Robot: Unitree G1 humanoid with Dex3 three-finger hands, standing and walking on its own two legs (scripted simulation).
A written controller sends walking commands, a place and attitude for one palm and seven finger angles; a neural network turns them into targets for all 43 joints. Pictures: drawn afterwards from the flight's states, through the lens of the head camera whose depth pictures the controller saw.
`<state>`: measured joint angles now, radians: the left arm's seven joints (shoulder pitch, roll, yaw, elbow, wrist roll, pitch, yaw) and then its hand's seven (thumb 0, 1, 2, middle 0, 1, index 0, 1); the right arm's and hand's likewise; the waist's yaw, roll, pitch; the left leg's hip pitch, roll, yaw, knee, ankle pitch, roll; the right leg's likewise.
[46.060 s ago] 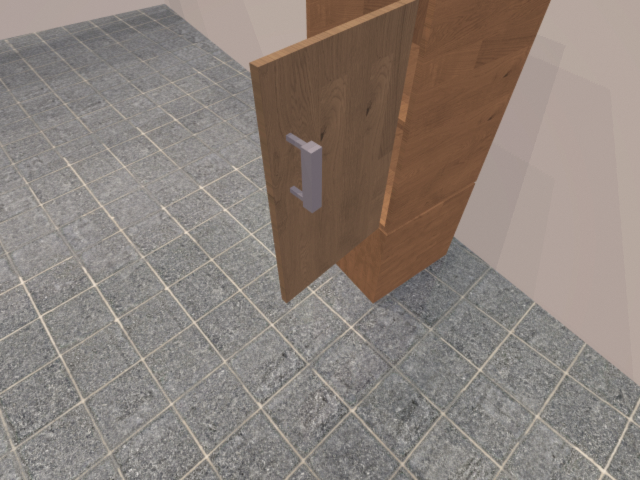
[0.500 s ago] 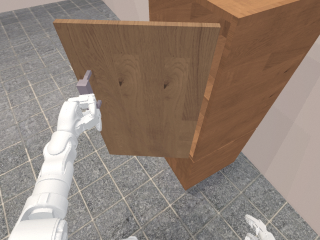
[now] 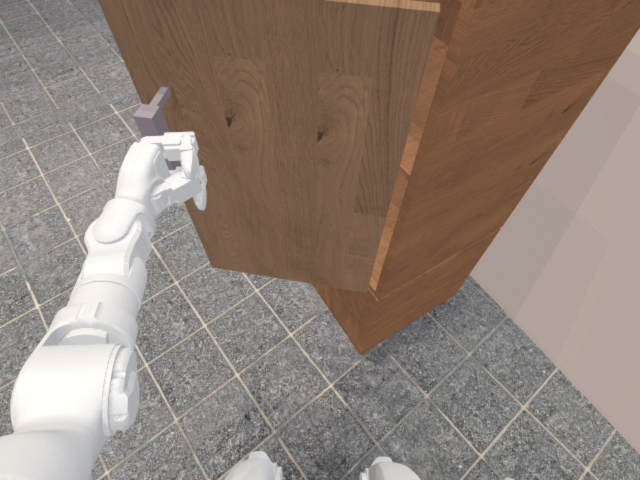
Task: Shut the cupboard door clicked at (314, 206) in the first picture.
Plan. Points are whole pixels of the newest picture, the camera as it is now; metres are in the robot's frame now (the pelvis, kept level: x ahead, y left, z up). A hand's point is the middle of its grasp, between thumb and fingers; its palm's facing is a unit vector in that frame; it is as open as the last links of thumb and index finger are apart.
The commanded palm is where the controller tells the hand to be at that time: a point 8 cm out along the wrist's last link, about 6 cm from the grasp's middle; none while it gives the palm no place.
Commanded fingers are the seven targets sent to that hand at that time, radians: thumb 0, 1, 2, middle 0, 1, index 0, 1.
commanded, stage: push the door shut along its arc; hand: left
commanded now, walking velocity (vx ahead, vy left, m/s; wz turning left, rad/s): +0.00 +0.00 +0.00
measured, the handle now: (170, 140) +0.53 +0.20 +0.10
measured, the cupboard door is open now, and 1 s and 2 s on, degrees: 48 33 21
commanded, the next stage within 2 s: pull the fist back off the door in 1.08 s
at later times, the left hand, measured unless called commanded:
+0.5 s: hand (240, 142) +0.52 +0.10 +0.11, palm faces -0.31 -0.95 -0.02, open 2.9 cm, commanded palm +0.53 +0.15 +0.11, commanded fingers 0.00 0.90 0.90 -1.30 -1.50 -1.30 -1.50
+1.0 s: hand (254, 126) +0.55 +0.08 +0.11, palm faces -0.40 -0.92 -0.01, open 3.1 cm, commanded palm +0.58 +0.10 +0.11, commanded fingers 0.00 0.90 0.90 -1.30 -1.50 -1.30 -1.50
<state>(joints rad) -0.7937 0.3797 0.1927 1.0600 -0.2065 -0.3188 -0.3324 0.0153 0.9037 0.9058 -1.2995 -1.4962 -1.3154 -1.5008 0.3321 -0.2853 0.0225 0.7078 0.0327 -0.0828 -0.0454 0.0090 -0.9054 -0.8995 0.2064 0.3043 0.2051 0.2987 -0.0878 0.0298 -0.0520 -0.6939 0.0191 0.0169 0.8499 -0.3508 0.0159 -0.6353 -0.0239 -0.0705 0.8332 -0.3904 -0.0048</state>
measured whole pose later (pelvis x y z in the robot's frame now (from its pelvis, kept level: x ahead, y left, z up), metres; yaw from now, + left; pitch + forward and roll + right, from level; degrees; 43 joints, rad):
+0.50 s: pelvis +0.00 +0.00 -0.01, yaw -2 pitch +17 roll -1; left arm -1.04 0.49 0.29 1.24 -0.13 -0.29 -0.42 -0.01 0.87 0.92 -1.30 -1.50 -1.30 -1.50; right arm 0.39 -0.30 0.03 0.67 0.01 -0.05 -0.03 0.01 -0.91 -0.90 0.21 0.30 0.21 0.30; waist -0.19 0.04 -0.07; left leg -0.85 0.05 0.04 0.93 -0.38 0.01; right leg -0.80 0.00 -0.05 0.90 -0.41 -0.01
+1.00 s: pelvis +0.00 +0.00 -0.03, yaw -1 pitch +22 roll -3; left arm -1.29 0.54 0.19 1.34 -0.11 -0.22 -0.46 -0.01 0.92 0.99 -1.30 -1.50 -1.30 -1.50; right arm 0.36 -0.30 0.03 0.73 -0.01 -0.09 -0.04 0.00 -0.91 -0.90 0.21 0.30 0.21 0.30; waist -0.22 0.04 -0.06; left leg -0.99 0.05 0.00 1.02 -0.40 0.02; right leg -0.92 0.00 -0.08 0.96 -0.42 -0.01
